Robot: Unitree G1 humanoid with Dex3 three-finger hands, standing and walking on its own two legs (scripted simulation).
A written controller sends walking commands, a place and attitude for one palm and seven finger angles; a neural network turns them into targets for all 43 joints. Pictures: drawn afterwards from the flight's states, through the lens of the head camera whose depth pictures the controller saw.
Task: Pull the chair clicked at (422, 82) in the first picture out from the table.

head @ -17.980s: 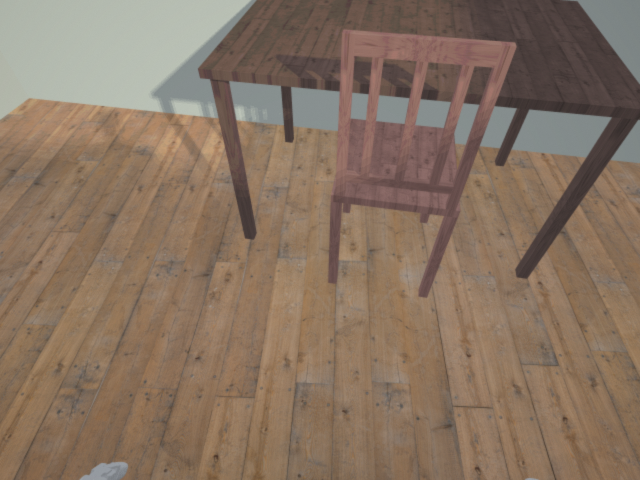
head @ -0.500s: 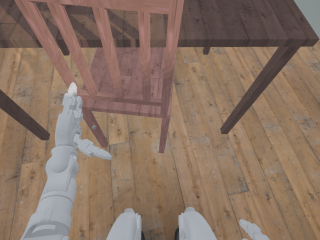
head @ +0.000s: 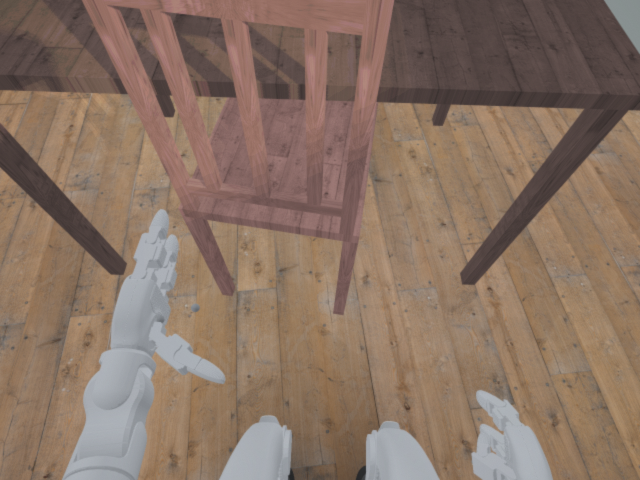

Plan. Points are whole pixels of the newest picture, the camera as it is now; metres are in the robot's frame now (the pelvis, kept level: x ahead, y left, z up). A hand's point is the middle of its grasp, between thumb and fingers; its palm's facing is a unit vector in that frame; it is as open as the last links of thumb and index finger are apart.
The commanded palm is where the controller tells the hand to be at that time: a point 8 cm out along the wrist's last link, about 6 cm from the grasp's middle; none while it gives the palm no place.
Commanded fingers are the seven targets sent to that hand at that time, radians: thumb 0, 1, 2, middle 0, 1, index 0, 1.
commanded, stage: aim the fingers beside a spindle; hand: left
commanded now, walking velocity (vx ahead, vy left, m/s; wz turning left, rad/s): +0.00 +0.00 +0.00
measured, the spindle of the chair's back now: (252, 125) +0.59 +0.13 +0.04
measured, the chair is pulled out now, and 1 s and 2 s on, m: -0.07 -0.07 -0.07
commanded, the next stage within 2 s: none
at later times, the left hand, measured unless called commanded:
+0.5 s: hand (201, 296) +0.33 +0.16 +0.02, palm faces -0.02 -1.00 -0.04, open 17.2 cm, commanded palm +0.31 +0.22 +0.02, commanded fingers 0.00 -0.50 0.30 -0.06 -0.08 -0.06 -0.08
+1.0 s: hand (206, 280) +0.35 +0.16 +0.01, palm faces -0.02 -1.00 -0.04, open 17.0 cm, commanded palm +0.33 +0.21 +0.02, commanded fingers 0.00 -0.50 0.30 -0.06 -0.08 -0.06 -0.08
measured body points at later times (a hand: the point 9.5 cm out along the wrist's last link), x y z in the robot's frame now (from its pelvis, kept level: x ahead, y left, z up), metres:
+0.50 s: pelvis +0.00 -0.01 -0.01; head +0.10 -0.01 +0.43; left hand +0.32 +0.22 +0.02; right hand +0.16 -0.25 -0.11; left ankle +0.02 +0.10 -0.63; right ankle +0.02 -0.12 -0.63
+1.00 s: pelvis +0.00 +0.00 -0.01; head +0.12 +0.00 +0.43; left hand +0.34 +0.22 +0.02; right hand +0.15 -0.25 -0.11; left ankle +0.02 +0.10 -0.63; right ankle +0.02 -0.12 -0.63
